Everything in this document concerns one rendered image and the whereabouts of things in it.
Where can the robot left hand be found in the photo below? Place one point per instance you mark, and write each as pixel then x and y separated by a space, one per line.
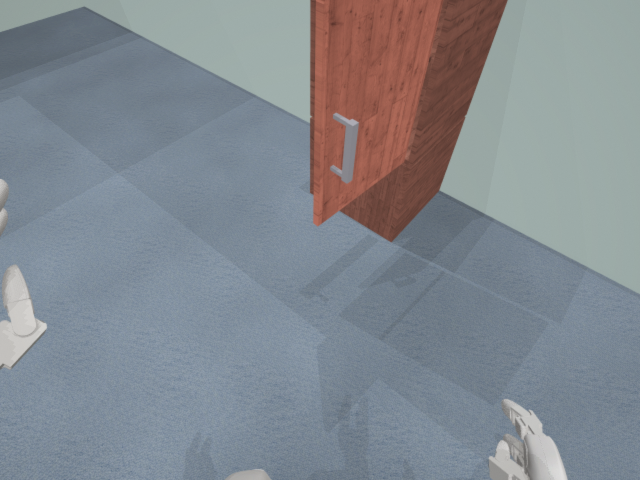
pixel 18 336

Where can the cupboard door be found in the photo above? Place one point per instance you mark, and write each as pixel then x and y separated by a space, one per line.
pixel 371 58

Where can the handle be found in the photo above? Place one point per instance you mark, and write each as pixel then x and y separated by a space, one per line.
pixel 351 133

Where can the robot right hand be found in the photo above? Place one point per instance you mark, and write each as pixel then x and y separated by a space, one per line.
pixel 537 458

